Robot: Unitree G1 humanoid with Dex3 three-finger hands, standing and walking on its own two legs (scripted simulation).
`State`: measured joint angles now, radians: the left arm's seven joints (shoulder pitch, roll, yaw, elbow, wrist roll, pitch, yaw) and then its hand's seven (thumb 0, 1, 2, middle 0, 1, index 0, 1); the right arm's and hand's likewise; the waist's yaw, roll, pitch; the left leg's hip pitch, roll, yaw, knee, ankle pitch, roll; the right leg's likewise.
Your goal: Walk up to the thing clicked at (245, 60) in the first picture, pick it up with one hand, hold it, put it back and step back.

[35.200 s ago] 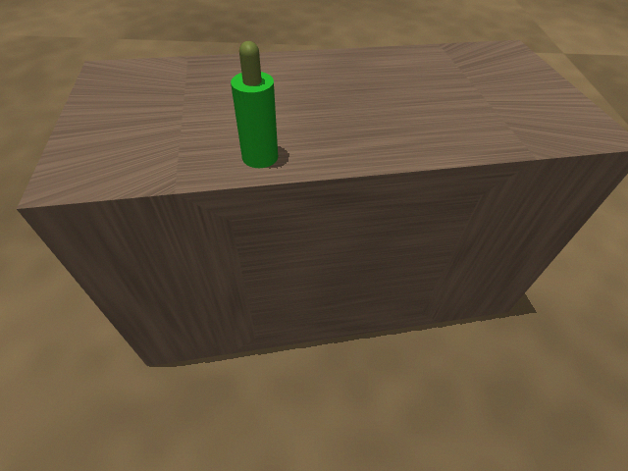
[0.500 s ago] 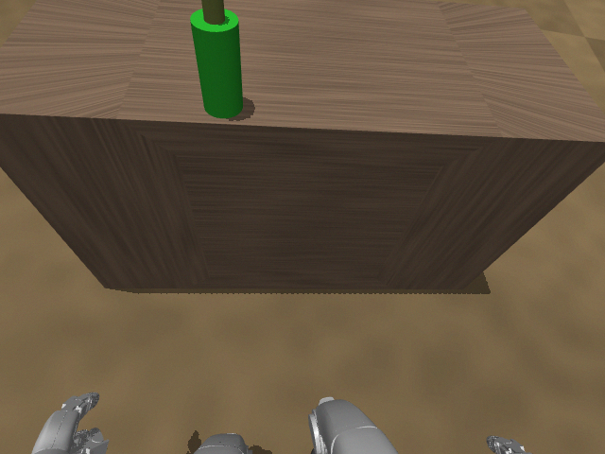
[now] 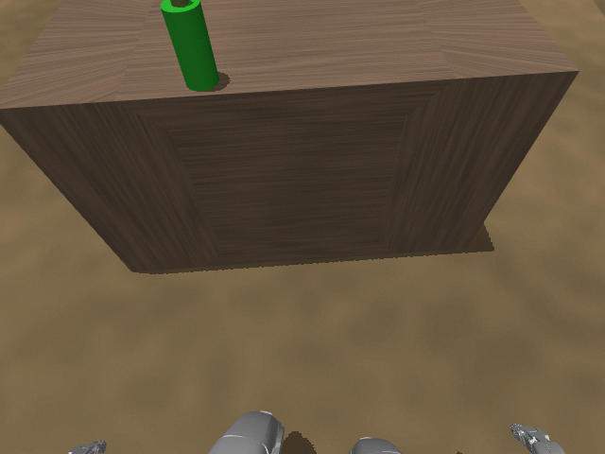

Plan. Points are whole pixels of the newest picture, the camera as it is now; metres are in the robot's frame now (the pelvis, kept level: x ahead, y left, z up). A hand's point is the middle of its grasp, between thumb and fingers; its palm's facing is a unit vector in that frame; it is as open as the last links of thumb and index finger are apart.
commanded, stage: step back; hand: left
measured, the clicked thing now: (187, 29) +0.83 +0.25 +0.10
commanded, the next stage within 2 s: stand in 1.64 s
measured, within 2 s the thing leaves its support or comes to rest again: neither
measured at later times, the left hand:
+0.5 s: hand out of the picture -0.10 +0.23 -0.16, palm faces +0.00 -0.91 -0.41, open 7.4 cm
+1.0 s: hand out of the picture -0.19 +0.25 -0.14, palm faces +0.09 -0.91 -0.41, open 7.4 cm
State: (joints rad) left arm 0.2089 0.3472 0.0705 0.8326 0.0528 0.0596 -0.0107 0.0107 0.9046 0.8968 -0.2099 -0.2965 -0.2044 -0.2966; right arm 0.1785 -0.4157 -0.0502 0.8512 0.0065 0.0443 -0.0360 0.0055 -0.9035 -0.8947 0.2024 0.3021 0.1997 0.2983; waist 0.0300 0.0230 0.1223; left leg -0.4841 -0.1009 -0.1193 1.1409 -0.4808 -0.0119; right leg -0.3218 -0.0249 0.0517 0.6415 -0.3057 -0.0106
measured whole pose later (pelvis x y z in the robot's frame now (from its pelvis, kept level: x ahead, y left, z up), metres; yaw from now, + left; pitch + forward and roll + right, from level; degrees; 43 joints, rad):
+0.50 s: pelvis -0.17 -0.05 -0.02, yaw +1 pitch -3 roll -2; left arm 0.17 0.37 0.06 0.89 0.03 0.02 0.01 0.01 0.91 0.90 -0.21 -0.30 -0.20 -0.30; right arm 0.07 -0.43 -0.05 0.81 -0.02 0.05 -0.01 0.00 -0.90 -0.89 0.20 0.30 0.20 0.30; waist 0.03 0.06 0.18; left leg -0.45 0.11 -0.04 0.72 -0.24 0.00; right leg -0.21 0.05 0.02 0.65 -0.40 0.01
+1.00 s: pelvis -0.22 -0.04 +0.00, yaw +5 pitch -3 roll +1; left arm 0.23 0.43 0.07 0.97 0.03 0.00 -0.02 0.01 0.91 0.90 -0.21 -0.30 -0.20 -0.30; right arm 0.26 -0.35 -0.05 0.98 -0.04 -0.01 0.02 0.01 -0.90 -0.89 0.21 0.30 0.20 0.30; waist 0.01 -0.03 0.05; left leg -0.20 -0.01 -0.02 0.56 -0.33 0.00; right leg -0.38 -0.03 0.00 0.85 -0.47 -0.02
